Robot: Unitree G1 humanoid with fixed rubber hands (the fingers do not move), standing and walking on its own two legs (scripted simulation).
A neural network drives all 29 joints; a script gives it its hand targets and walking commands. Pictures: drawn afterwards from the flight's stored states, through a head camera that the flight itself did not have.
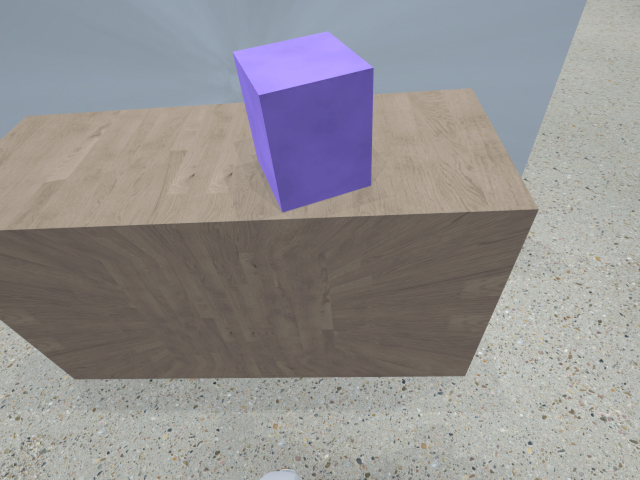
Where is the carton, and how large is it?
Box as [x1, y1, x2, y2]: [233, 31, 373, 212]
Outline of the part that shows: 327,31 233,52 257,158 282,212 370,185 373,68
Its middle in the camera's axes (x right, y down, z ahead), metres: -0.03 -0.24 +0.78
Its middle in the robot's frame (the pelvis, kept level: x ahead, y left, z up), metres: +0.77 +0.05 +0.08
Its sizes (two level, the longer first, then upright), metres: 0.210 0.200 0.250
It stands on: a pedestal, 0.73 m high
